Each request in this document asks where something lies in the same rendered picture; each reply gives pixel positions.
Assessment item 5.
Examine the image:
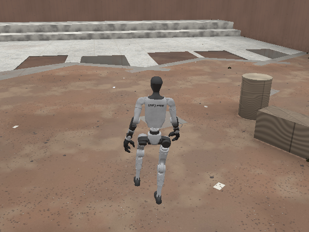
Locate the right robot upper arm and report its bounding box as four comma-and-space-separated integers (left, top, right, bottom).
166, 98, 177, 124

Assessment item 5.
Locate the robot left shin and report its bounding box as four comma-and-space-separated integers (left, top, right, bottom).
135, 149, 142, 180

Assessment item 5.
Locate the left robot hand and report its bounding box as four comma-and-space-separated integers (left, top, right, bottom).
124, 139, 135, 153

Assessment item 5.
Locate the right robot hand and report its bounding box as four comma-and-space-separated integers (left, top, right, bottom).
169, 132, 180, 141

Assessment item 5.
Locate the robot right forearm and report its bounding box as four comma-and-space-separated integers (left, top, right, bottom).
172, 117, 180, 133

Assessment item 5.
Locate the robot left forearm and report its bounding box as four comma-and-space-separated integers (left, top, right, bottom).
126, 117, 137, 141

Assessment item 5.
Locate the left robot upper arm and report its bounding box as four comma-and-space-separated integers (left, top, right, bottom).
133, 97, 146, 124

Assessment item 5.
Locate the humanoid robot head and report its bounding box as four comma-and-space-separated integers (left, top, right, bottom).
148, 76, 164, 100

